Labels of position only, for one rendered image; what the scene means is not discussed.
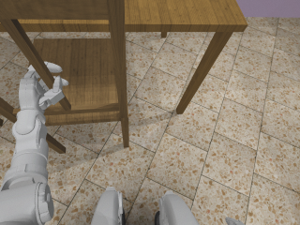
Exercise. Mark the right robot thigh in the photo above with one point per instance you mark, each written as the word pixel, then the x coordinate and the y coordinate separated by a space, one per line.
pixel 173 209

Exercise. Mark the table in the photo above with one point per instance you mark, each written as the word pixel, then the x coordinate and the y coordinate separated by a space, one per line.
pixel 221 16

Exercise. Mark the left robot thigh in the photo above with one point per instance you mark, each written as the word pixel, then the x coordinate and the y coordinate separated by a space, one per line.
pixel 109 208

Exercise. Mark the chair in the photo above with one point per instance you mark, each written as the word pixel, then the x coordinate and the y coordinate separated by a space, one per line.
pixel 95 68

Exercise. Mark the robot left hand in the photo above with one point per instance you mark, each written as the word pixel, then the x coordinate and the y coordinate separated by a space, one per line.
pixel 35 95

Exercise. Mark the robot thigh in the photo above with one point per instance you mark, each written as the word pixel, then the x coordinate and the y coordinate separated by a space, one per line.
pixel 173 209
pixel 109 208

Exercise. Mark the left robot upper arm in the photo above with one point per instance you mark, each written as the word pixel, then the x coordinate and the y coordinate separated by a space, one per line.
pixel 26 205

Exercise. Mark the left robot forearm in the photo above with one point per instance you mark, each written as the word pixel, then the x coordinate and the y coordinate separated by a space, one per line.
pixel 30 157

